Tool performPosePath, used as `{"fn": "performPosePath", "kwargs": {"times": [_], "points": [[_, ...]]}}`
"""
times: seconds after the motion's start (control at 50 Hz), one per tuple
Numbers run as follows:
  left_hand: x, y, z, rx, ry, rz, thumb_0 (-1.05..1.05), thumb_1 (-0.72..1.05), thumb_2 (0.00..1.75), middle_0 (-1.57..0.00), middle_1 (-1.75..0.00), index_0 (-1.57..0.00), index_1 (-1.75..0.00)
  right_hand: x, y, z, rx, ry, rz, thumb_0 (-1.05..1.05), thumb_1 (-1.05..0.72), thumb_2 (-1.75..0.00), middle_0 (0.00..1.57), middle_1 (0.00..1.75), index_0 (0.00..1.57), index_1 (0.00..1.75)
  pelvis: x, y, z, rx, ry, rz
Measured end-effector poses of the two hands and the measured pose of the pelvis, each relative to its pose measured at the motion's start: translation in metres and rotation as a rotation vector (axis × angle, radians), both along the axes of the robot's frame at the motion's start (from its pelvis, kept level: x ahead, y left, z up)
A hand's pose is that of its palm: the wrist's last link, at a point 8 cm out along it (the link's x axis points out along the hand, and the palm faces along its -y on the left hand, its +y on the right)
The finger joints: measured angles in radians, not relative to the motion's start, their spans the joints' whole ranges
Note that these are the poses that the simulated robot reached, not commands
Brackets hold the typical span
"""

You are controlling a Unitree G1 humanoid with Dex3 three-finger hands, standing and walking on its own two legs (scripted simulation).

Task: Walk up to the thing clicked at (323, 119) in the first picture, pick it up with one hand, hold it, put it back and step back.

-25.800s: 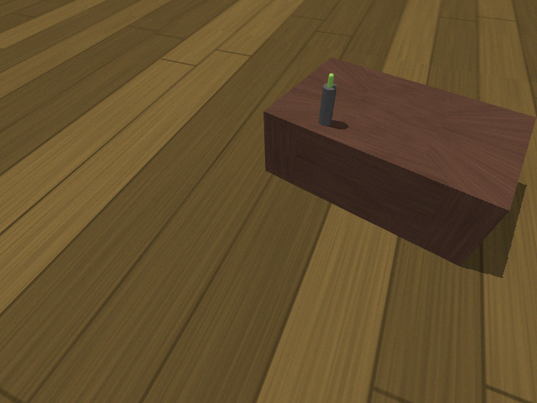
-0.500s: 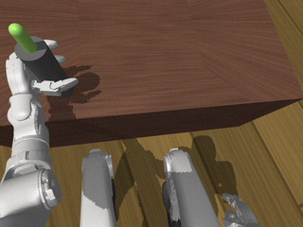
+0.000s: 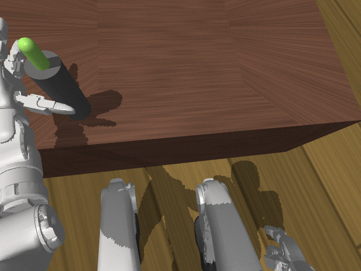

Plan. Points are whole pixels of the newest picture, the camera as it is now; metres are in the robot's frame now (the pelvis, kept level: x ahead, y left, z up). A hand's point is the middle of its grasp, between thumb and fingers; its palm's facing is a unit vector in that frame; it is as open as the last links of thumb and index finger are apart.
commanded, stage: withdraw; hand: left
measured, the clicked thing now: (58, 84) +0.48 +0.24 +0.02
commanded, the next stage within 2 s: rise in 0.04 s
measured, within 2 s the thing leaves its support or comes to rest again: neither
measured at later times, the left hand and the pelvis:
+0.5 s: hand out of the picture +0.45 +0.36 +0.18, palm faces +0.40 -0.86 -0.32, open 17.5 cm; pelvis +0.04 +0.01 +0.18, yaw +4 degrees
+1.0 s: hand out of the picture +0.27 +0.25 +0.18, palm faces +0.25 -0.92 -0.29, open 17.6 cm; pelvis +0.07 +0.02 +0.25, yaw +6 degrees
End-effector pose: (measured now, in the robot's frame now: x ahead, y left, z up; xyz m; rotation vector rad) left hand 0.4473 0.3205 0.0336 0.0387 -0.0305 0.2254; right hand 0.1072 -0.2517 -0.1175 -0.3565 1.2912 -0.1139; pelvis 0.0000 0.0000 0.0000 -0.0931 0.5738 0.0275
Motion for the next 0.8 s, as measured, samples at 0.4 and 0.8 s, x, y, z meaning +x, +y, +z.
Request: {"fn": "performPosePath", "kwargs": {"times": [0.4,0.8], "points": [[-0.022,0.054,0.142,0.134,0.383,0.155,-0.01,-0.47,0.03,-0.06,-0.02,-0.06,-0.02,0.011,0.002,0.17,-0.031,-0.081,-0.072,0.0,-0.88,-0.9,0.2,0.3,0.2,0.31,0.028,0.01,0.15,0.012,-0.166,0.056],[-0.127,0.023,0.162,0.132,0.687,0.177,-0.01,-0.56,0.03,-0.05,-0.04,-0.05,-0.04,0.04,0.025,0.262,0.003,-0.19,-0.081,0.0,-0.9,-0.9,0.2,0.3,0.2,0.31,0.058,0.027,0.242,0.056,-0.364,0.075]]}}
